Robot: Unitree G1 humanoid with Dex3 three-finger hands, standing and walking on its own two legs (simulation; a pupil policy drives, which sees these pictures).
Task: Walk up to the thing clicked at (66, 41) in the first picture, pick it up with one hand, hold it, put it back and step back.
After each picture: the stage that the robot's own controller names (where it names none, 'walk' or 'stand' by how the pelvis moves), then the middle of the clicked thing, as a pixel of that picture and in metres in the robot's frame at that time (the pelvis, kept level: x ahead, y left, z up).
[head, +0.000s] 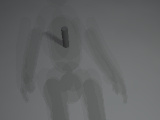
stand; (65, 37) +1.33 +0.25 -0.66
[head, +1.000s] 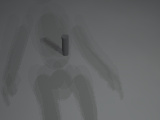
walk; (65, 45) +1.22 +0.18 -0.65
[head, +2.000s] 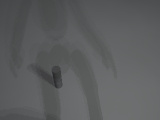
walk; (57, 77) +0.76 +0.22 -0.65
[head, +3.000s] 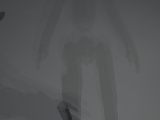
walk; (65, 113) +0.47 +0.24 -0.64
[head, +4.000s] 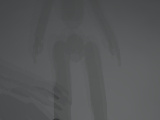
stand; out of the picture +0.37 +0.20 -0.65
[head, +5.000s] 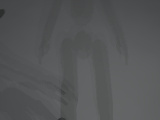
stand; out of the picture +0.37 +0.18 -0.65
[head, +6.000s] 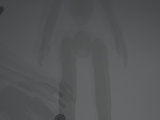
stand; out of the picture +0.39 +0.18 -0.65
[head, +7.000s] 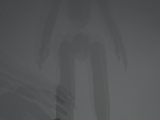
stand; out of the picture +0.38 +0.21 -0.66
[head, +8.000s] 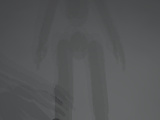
stand; out of the picture +0.37 +0.21 -0.66
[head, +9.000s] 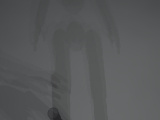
go down; (55, 118) +0.38 +0.22 -0.64
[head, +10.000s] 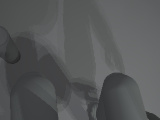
go down; (6, 48) +0.42 +0.29 -0.22
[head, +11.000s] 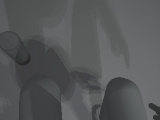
close in; (17, 51) +0.42 +0.29 -0.25
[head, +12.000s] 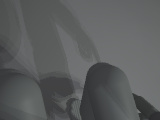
close in; out of the picture +0.39 +0.33 -0.15
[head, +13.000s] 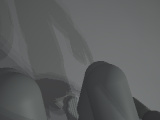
close; out of the picture +0.39 +0.33 -0.15
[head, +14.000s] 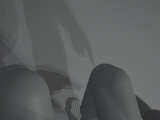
lift; out of the picture +0.34 +0.32 -0.15
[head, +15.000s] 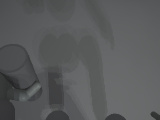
lift; (24, 78) +0.32 +0.20 +0.03
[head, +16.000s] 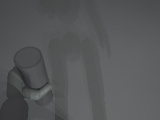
hold; (37, 81) +0.33 +0.17 +0.04
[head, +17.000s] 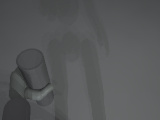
hold; (39, 82) +0.33 +0.17 +0.03
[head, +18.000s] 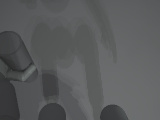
crouch; (20, 62) +0.39 +0.22 -0.03
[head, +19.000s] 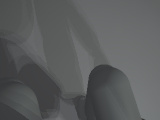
lower; out of the picture +0.44 +0.32 -0.13
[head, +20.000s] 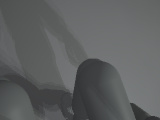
lower; out of the picture +0.42 +0.34 -0.16
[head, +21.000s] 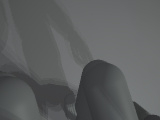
lower; out of the picture +0.40 +0.34 -0.16
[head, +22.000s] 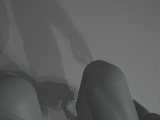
lower; out of the picture +0.39 +0.34 -0.16
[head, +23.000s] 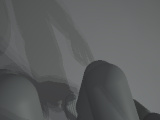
lower; out of the picture +0.39 +0.33 -0.16
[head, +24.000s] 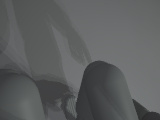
open; out of the picture +0.38 +0.32 -0.16
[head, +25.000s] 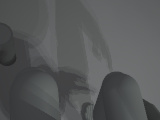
stand; (4, 48) +0.40 +0.29 -0.20
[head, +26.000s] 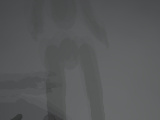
stand; out of the picture +0.35 +0.21 -0.57
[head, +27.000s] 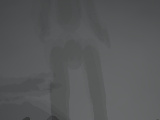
stand; out of the picture +0.37 +0.22 -0.60
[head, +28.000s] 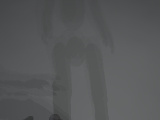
stand; out of the picture +0.37 +0.21 -0.61
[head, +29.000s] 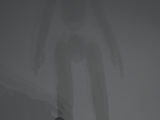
walk; out of the picture +0.39 +0.20 -0.65
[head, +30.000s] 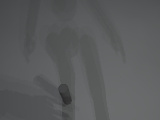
walk; (65, 95) +0.52 +0.21 -0.64
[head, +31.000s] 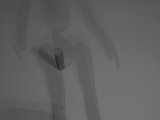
walk; (59, 59) +0.82 +0.22 -0.63
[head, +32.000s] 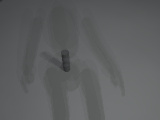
stand; (66, 61) +1.01 +0.22 -0.64
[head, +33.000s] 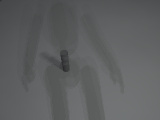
stand; (65, 61) +1.00 +0.23 -0.66
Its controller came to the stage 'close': yes
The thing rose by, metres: 0.68
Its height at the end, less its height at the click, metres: +0.00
